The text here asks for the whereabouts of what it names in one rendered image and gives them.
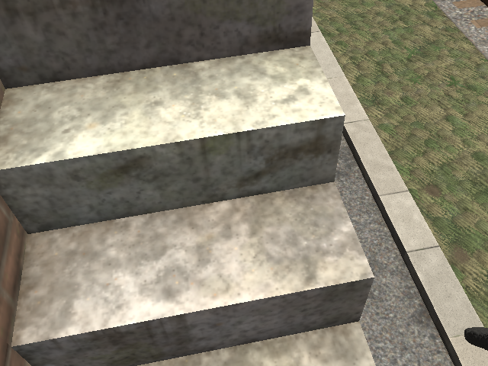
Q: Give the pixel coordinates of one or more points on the right robot hand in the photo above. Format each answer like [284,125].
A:
[477,336]

